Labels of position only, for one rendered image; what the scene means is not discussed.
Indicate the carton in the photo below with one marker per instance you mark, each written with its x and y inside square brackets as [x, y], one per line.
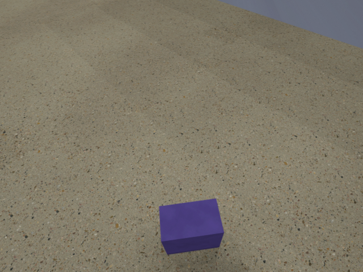
[190, 226]

